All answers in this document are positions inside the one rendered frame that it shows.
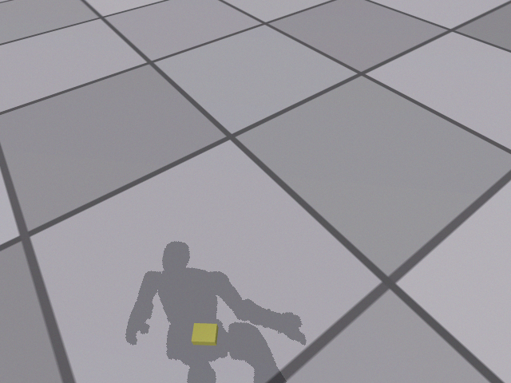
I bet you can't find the small box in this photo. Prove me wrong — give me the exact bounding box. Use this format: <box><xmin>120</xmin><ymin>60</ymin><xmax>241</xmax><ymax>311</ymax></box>
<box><xmin>192</xmin><ymin>323</ymin><xmax>218</xmax><ymax>345</ymax></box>

